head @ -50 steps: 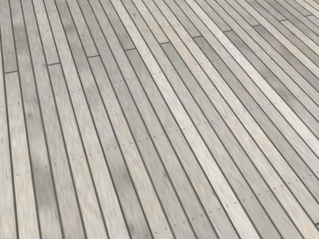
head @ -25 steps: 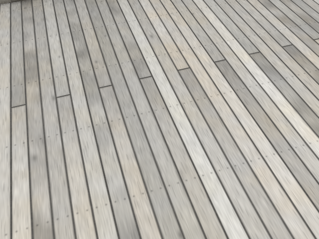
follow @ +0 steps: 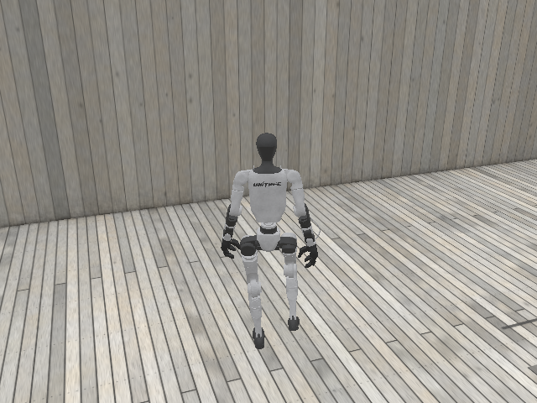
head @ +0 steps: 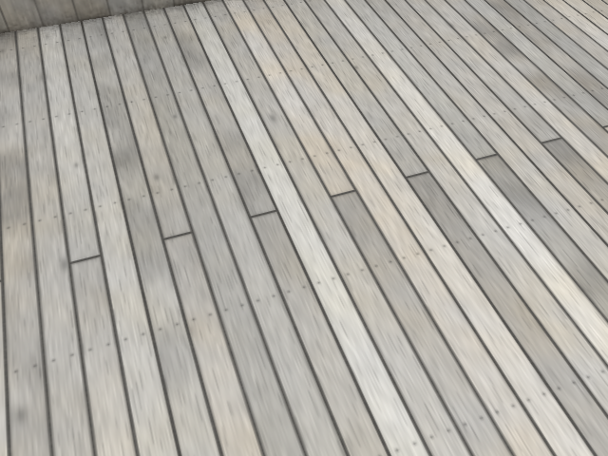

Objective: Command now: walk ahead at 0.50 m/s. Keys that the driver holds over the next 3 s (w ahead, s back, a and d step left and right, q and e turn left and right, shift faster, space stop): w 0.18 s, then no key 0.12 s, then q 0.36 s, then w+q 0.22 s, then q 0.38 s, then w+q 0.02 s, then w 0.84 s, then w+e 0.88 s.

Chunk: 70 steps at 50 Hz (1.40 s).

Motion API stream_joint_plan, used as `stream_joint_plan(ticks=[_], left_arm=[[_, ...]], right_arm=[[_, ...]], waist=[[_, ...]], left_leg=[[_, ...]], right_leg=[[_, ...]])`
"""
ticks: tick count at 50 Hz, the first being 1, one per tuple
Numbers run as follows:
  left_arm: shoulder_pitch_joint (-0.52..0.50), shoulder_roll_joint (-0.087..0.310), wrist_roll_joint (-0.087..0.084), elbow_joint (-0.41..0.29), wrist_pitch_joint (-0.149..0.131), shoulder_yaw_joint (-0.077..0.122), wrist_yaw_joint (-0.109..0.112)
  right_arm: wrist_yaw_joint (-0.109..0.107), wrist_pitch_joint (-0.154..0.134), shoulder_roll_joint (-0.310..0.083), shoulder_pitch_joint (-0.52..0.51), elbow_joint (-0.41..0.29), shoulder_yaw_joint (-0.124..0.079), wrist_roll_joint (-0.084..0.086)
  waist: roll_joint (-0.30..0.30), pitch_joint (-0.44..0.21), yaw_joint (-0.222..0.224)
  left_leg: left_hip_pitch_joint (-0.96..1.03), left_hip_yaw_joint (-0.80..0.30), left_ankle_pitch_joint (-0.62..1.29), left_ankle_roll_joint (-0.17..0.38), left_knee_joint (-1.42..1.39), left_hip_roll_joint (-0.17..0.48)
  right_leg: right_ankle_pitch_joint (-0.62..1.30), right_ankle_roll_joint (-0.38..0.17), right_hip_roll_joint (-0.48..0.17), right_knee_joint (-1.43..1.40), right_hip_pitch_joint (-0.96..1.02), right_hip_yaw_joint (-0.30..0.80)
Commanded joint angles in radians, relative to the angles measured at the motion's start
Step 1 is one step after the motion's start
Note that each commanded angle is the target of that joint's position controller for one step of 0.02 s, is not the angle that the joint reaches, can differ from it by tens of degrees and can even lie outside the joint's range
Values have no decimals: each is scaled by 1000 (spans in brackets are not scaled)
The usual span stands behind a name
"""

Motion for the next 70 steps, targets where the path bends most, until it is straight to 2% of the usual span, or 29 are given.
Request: stream_joint_plan(ticks=[1,9,11,13,14,15,16,17,18,20,24,30,33,38,41,42,43,44,45,47,49,51,59,63,64,65,66,68,70], left_arm=[[-36,30,-3,-57,6,1,-7],[-255,28,-15,-141,-7,-11,-5],[-211,26,-12,-131,-21,-9,2],[2,49,-6,-53,-44,6,17],[139,81,10,-9,-60,17,26],[281,176,36,15,-68,38,33],[277,214,2,12,-53,49,24],[200,167,-36,-15,-39,42,19],[83,101,-36,-33,-38,21,22],[20,35,-32,-38,-40,0,36],[35,79,-23,-47,-47,7,50],[54,91,-16,-62,-17,13,68],[74,118,-12,-65,-2,24,67],[85,174,-3,-88,16,52,45],[40,191,-12,-105,23,64,33],[28,159,-9,-109,29,59,28],[-18,70,-11,-154,29,36,17],[-106,76,9,-212,24,33,13],[-126,121,10,-212,19,42,6],[-48,124,-19,-182,-3,41,-3],[-1,125,1,-156,3,42,6],[-8,108,-6,-167,20,35,13],[-138,111,-24,-245,32,13,26],[23,154,-24,-219,15,27,48],[105,187,-8,-210,-1,36,54],[172,254,-1,-224,-5,42,60],[131,307,-23,-227,16,54,52],[7,150,-25,-258,28,18,39],[-9,148,-11,-242,22,14,38]], right_arm=[[-2,-16,-99,35,-33,-10,2],[-16,-8,-108,158,11,-8,-9],[-24,-3,-106,135,16,-7,-15],[-28,-1,-117,106,16,-9,-10],[-29,-2,-113,99,11,-6,5],[-31,-3,-66,137,-20,7,23],[-34,11,-11,298,15,11,68],[-40,27,-88,218,23,-12,32],[-36,29,-62,123,-6,-10,16],[-27,49,-56,54,-22,-20,-13],[-16,98,-29,78,-37,-32,-15],[-4,138,-39,-91,-128,-32,-23],[3,145,-44,-144,-166,-28,-21],[39,142,-82,-219,-236,-37,-20],[49,121,-65,-114,-213,-37,-14],[43,108,-88,-7,-168,-48,-16],[28,94,-188,99,-143,-75,-22],[13,83,-257,116,-157,-85,-1],[-6,86,-214,67,-164,-71,-3],[-18,74,-195,-60,-203,-61,5],[-14,56,-175,-105,-225,-54,11],[-9,52,-186,-65,-220,-58,14],[-25,90,-229,1,-228,-68,2],[-25,95,-252,-121,-271,-76,10],[-19,86,-216,-132,-286,-66,21],[-17,81,-127,-60,-306,-43,11],[-14,94,-151,66,-307,-51,-2],[6,105,-199,-18,-265,-55,-29],[28,104,-171,-66,-277,-47,-29]], waist=[[84,49,15],[103,70,-46],[102,62,-16],[102,-38,64],[81,-116,117],[-55,-266,130],[-202,-436,79],[-15,-364,66],[-28,-209,36],[-19,-68,-2],[-28,-104,-52],[-77,-60,-22],[-66,-65,1],[-68,-38,41],[-8,-16,-15],[62,-18,-52],[325,-22,-98],[332,68,-109],[163,112,-78],[145,78,15],[112,-12,37],[91,-60,29],[152,-40,-41],[143,-62,50],[62,-129,87],[-147,-241,71],[-346,-312,-1],[-68,-66,-7],[-106,-3,-10]], left_leg=[[-21,-185,261,106,-175,257],[174,-144,425,95,-124,291],[199,-114,664,72,-26,289],[194,-94,870,30,205,251],[85,-69,727,2,385,211],[-139,-25,213,-29,693,134],[-343,-72,-487,-51,996,-17],[-349,-176,-394,-48,1018,40],[-385,-165,-329,-53,981,71],[-351,-149,-243,-66,887,120],[-288,-110,-171,-88,881,99],[-365,-77,-85,-102,659,140],[-336,-47,-117,-94,564,135],[-306,-7,-267,-49,438,131],[-88,32,-211,3,203,83],[47,-14,-247,32,102,70],[178,-401,-495,122,-77,301],[169,-766,-578,215,-185,455],[117,-637,-381,211,-159,430],[88,-440,88,155,-106,317],[112,-309,614,139,-12,265],[124,-276,782,135,39,252],[110,-353,759,100,143,237],[-8,-405,647,8,292,171],[-91,-382,466,-20,441,102],[-211,-259,-119,-31,694,-4],[-353,-218,-484,-35,853,-97],[-413,-227,-343,-26,896,21],[-385,-201,-255,-44,800,51]], right_leg=[[108,26,-20,-112,-78,-33],[166,-7,31,-426,-57,-83],[111,-33,66,-479,24,-95],[148,-66,133,-567,262,-112],[335,-87,81,-610,477,-77],[786,-148,-189,-508,769,160],[1075,-323,-404,-541,942,453],[967,-287,-332,-585,795,359],[876,-247,-292,-637,648,248],[766,-175,-213,-726,444,103],[750,-179,-193,-754,340,-21],[336,-174,-189,-798,341,-85],[262,-183,-219,-783,370,-93],[-328,-162,-290,-863,392,-8],[-399,-96,-254,-780,299,-91],[-421,-50,-190,-629,208,-166],[-422,19,-48,-266,-23,-303],[-438,49,90,-90,-281,-172],[-319,54,28,-30,-278,-58],[-145,68,17,-46,-184,-29],[-82,85,35,-19,-100,-40],[-66,94,52,-16,-76,-42],[-6,68,95,-292,-2,-23],[78,25,130,-558,312,-22],[181,1,37,-634,489,53],[311,-49,-237,-637,656,312],[171,-185,-356,-759,642,680],[-417,-161,-249,-842,420,508],[-363,-118,-157,-897,340,336]])
Next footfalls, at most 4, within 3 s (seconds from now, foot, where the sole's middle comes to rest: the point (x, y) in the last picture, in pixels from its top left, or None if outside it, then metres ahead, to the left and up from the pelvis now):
0.28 right None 0.33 -0.12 -0.78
0.84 left None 0.26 0.08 -0.78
1.28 right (306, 438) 0.54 0.00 -0.78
1.72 left None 0.46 0.21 -0.78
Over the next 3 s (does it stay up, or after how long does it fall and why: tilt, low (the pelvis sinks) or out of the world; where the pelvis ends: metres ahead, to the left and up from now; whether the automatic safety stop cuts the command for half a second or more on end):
stays up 1.02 0.45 0.00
